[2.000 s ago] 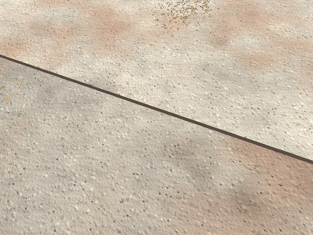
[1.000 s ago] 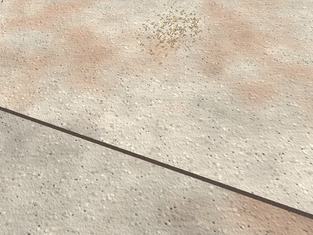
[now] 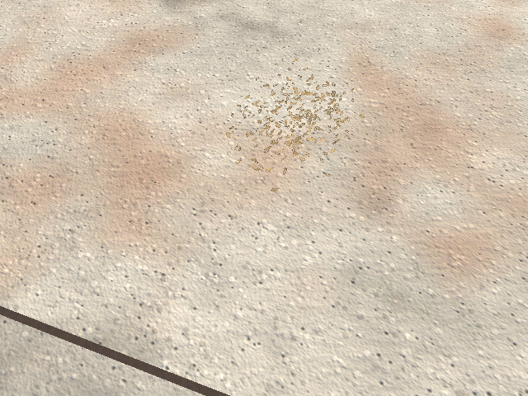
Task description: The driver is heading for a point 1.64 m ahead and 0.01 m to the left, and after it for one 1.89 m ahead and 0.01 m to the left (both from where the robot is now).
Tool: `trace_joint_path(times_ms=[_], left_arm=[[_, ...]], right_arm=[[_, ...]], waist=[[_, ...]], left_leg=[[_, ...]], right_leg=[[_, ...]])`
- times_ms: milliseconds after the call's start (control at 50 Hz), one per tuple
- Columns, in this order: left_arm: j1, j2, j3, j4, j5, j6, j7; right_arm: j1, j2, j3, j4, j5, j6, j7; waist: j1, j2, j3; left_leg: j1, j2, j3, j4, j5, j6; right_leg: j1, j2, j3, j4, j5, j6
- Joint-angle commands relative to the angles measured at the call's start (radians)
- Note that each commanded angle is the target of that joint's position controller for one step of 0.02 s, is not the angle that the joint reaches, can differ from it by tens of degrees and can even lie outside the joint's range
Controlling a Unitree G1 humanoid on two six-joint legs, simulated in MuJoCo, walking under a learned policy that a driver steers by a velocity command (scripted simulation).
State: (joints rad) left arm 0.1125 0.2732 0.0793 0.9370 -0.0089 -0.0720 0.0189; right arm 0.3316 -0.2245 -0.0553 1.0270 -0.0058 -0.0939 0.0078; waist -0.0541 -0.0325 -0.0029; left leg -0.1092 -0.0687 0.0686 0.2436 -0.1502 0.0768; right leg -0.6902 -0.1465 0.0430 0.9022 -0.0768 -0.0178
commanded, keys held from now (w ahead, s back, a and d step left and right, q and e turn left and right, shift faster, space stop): w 0.54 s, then no key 0.40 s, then w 0.06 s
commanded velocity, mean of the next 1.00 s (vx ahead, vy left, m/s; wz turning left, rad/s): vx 0.37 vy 0.00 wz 0.00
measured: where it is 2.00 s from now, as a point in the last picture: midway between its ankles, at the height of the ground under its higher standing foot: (257, 270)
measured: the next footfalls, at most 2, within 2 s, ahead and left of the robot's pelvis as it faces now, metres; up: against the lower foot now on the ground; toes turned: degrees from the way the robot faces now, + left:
right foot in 0.28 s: +0.34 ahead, -0.17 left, +0.00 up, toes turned -3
left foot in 0.76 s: +0.62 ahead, +0.05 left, +0.00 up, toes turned +1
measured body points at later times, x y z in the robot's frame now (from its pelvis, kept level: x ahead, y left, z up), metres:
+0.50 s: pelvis +0.29 -0.08 +0.00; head +0.31 -0.09 +0.45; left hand +0.33 +0.18 -0.14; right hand +0.39 -0.35 -0.13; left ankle +0.32 +0.08 -0.67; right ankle +0.30 -0.16 -0.75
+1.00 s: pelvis +0.48 -0.03 -0.02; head +0.51 -0.03 +0.43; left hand +0.56 +0.23 -0.16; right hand +0.60 -0.28 -0.15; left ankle +0.58 +0.05 -0.75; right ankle +0.47 -0.19 -0.72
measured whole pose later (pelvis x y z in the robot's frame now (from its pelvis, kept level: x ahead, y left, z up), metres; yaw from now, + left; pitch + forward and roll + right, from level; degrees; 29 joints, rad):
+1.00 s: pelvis +0.48 -0.03 -0.02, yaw -1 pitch +1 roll +0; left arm 0.18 0.25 0.05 0.99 0.00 0.00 0.05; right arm 0.10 -0.21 -0.04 0.96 -0.02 -0.04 0.00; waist 0.00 -0.03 0.04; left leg -0.39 -0.03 0.06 0.45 -0.08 0.06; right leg -0.39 -0.06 0.02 0.82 -0.46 0.03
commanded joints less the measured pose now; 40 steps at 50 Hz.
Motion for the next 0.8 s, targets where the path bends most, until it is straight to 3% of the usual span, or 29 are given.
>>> trace_joint_path(times_ms=[20,120,180,220,240,260,280,300,320,340,360,380,400,440,480,540,580,620,680,720,740,760,780,800], left_arm=[[-0.042,0.042,0.008,-0.051,0.002,-0.009,-0.008],[-0.194,0.023,-0.012,-0.1,-0.01,-0.019,-0.032],[-0.236,0.034,-0.017,-0.132,-0.015,-0.028,-0.052],[-0.183,0.067,-0.007,-0.128,-0.017,-0.034,-0.059],[-0.1,0.095,0.008,-0.108,-0.015,-0.037,-0.058],[0.071,0.142,0.034,-0.054,-0.012,-0.037,-0.053],[0.267,0.219,0.057,-0.01,0.002,-0.035,-0.043],[0.335,0.289,0.069,0.017,0.003,-0.029,-0.047],[0.329,0.189,0.04,0.012,-0.003,-0.029,-0.047],[0.235,0.142,0.025,-0.007,-0.004,-0.033,-0.042],[0.153,0.113,0.015,-0.029,0.003,-0.035,-0.041],[0.098,0.082,0.005,-0.037,0.012,-0.037,-0.043],[0.076,0.057,-0.004,-0.036,0.023,-0.04,-0.046],[0.09,0.062,-0.003,-0.022,0.018,-0.043,-0.047],[0.118,0.097,0.005,-0.009,0.015,-0.045,-0.036],[0.16,0.111,0.007,0.004,0.011,-0.038,-0.019],[0.163,0.107,0.003,0.008,0.012,-0.031,-0.013],[0.206,0.111,0.001,0.026,0.011,-0.025,-0.009],[0.233,0.112,-0.001,0.05,0.005,-0.006,-0.004],[0.208,0.126,0.005,0.054,0.001,0.005,0.0],[0.181,0.133,0.008,0.051,-0.003,0.01,0.003],[0.187,0.124,0.005,0.049,0.001,0.013,0.003],[0.221,0.095,-0.006,0.036,0.02,0.011,0.003],[0.396,-0.031,-0.044,0.072,0.024,0.007,-0.006]], right_arm=[[-0.027,-0.158,-0.025,-0.061,0.007,-0.012,-0.017],[0.071,-0.166,-0.028,-0.027,0.016,0.004,-0.021],[0.096,-0.179,-0.037,-0.012,0.021,0.021,-0.022],[0.074,-0.195,-0.044,-0.016,0.023,0.029,-0.024],[0.048,-0.202,-0.046,-0.024,0.024,0.033,-0.024],[0.034,-0.181,-0.038,-0.031,0.023,0.038,-0.024],[0.042,-0.147,-0.021,-0.058,0.007,0.037,-0.024],[0.162,-0.004,0.019,-0.066,0.004,0.011,-0.01],[0.094,-0.103,-0.002,-0.059,0.031,-0.016,-0.006],[-0.007,-0.16,-0.017,-0.091,0.055,-0.032,-0.004],[-0.061,-0.16,-0.017,-0.102,0.053,-0.037,-0.01],[-0.087,-0.156,-0.025,-0.103,0.037,-0.032,-0.017],[-0.066,-0.142,-0.029,-0.099,0.031,-0.018,-0.018],[-0.04,-0.098,-0.026,-0.095,0.028,0.006,-0.019],[-0.088,-0.094,-0.026,-0.114,0.02,0.018,-0.022],[-0.19,-0.093,-0.027,-0.148,0.011,0.018,-0.018],[-0.25,-0.075,-0.019,-0.163,0.008,0.013,-0.011],[-0.315,-0.058,-0.01,-0.177,0.008,0.008,-0.003],[-0.348,-0.074,-0.008,-0.189,0.01,0.007,0.01],[-0.316,-0.114,-0.018,-0.186,0.005,0.002,0.017],[-0.253,-0.135,-0.028,-0.165,-0.001,-0.002,0.016],[-0.162,-0.172,-0.042,-0.13,-0.01,-0.006,0.012],[-0.066,-0.232,-0.053,-0.11,-0.027,-0.008,0.006],[-0.043,-0.23,-0.042,-0.1,-0.034,0.005,0.002]], waist=[[0.028,0.081,0.057],[-0.026,0.08,0.095],[-0.025,0.096,0.104],[0.017,0.125,0.071],[0.069,0.138,0.016],[0.146,0.125,-0.086],[0.205,0.026,-0.244],[0.134,-0.253,-0.374],[0.172,-0.177,-0.366],[0.163,-0.139,-0.216],[0.134,-0.054,-0.141],[0.104,-0.018,-0.077],[0.067,-0.035,-0.06],[0.04,-0.041,-0.036],[0.037,-0.024,0.001],[0.058,-0.015,0.029],[0.067,-0.022,0.051],[0.094,-0.025,0.042],[0.101,-0.047,0.026],[0.067,-0.061,0.0],[0.027,-0.059,-0.029],[-0.007,-0.027,-0.082],[-0.014,0.067,-0.202],[0.05,0.286,-0.352]], left_leg=[[-0.04,0.268,-0.176,-0.164,0.046,0.13],[0.076,0.285,-0.129,-0.13,0.09,0.12],[0.17,0.329,-0.134,-0.068,0.157,0.111],[0.2,0.343,-0.132,0.003,0.327,0.091],[0.197,0.326,-0.11,0.1,0.514,0.075],[0.142,0.273,-0.068,0.291,0.617,0.048],[-0.076,0.215,-0.023,0.606,0.378,0.01],[-0.487,0.013,-0.045,0.957,-0.313,-0.058],[-0.607,0.043,-0.19,1.088,-0.423,-0.04],[-0.683,0.097,-0.175,1.11,-0.349,-0.02],[-0.652,0.153,-0.146,1.07,-0.253,-0.015],[-0.605,0.185,-0.136,1.003,-0.192,-0.019],[-0.537,0.212,-0.145,0.96,-0.153,-0.018],[-0.494,0.225,-0.138,0.891,-0.134,-0.026],[-0.539,0.233,-0.129,0.806,-0.072,-0.046],[-0.595,0.228,-0.118,0.628,0.098,-0.07],[-0.525,0.191,-0.081,0.475,0.198,-0.073],[-0.441,0.146,-0.041,0.375,0.277,-0.073],[-0.411,0.121,-0.057,0.298,0.273,-0.053],[-0.37,0.111,-0.074,0.257,0.208,-0.025],[-0.292,0.094,-0.064,0.215,0.223,-0.009],[-0.158,0.088,-0.053,0.168,0.365,0.01],[0.08,0.221,-0.17,0.249,0.797,0.051],[0.39,0.46,-0.43,0.291,1.019,0.249]], right_leg=[[-0.023,0.002,-0.004,-0.142,0.159,0.018],[-0.016,0.041,-0.042,-0.317,0.175,0.016],[-0.012,0.055,-0.045,-0.377,0.082,-0.011],[0.091,0.084,-0.064,-0.404,0.009,-0.041],[0.221,0.12,-0.095,-0.419,-0.005,-0.062],[0.451,0.145,-0.111,-0.424,0.014,-0.093],[0.782,-0.029,0.086,-0.382,0.032,-0.159],[1.118,-0.255,0.583,-0.503,-0.155,-0.328],[1.109,-0.241,0.673,-0.594,-0.266,-0.308],[0.986,-0.207,0.515,-0.603,-0.224,-0.258],[0.838,-0.171,0.393,-0.625,-0.128,-0.233],[0.7,-0.137,0.306,-0.655,-0.042,-0.221],[0.617,-0.11,0.248,-0.684,-0.002,-0.209],[0.545,-0.094,0.193,-0.735,0.026,-0.218],[0.521,-0.094,0.149,-0.772,0.069,-0.229],[0.543,-0.071,0.083,-0.791,0.11,-0.211],[0.51,-0.023,-0.006,-0.768,0.281,-0.178],[0.511,-0.002,-0.053,-0.736,0.372,-0.158],[0.609,-0.033,-0.041,-0.66,0.414,-0.145],[0.672,-0.062,-0.012,-0.584,0.445,-0.123],[0.685,-0.05,-0.013,-0.512,0.486,-0.104],[0.677,0.002,-0.033,-0.39,0.488,-0.073],[0.553,0.07,-0.073,-0.186,0.242,-0.029],[0.283,0.177,-0.065,0.129,-0.419,0.037]])
Velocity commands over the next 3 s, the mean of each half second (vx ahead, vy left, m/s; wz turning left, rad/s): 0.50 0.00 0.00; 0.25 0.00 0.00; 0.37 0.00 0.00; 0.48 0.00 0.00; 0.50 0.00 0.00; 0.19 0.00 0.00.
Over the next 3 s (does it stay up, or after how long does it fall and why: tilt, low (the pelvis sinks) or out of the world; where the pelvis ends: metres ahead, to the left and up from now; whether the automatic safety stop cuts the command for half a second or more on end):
stays up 1.34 0.03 -0.01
